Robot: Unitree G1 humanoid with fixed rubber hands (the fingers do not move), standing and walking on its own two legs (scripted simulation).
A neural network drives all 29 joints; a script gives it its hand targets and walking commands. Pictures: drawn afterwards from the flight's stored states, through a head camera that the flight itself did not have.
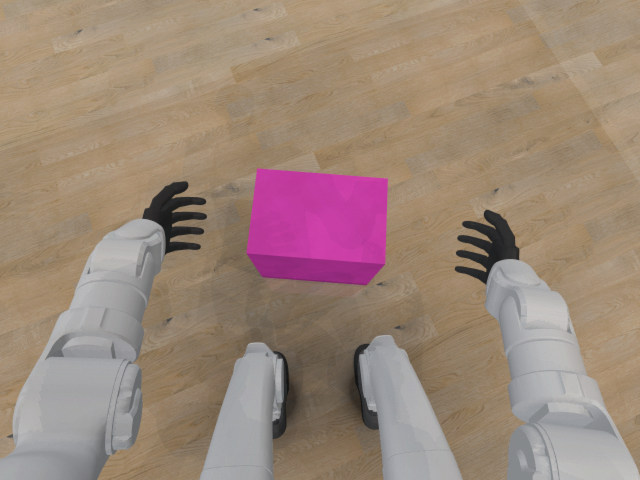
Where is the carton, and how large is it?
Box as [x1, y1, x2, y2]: [246, 168, 387, 284]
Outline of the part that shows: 257,168 246,253 262,276 366,284 384,264 387,191 386,178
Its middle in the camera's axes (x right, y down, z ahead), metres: +0.00 -0.03 +0.96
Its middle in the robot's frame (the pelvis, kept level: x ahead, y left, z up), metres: +0.54 -0.03 -0.53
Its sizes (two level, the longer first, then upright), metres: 0.287 0.192 0.279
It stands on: the floor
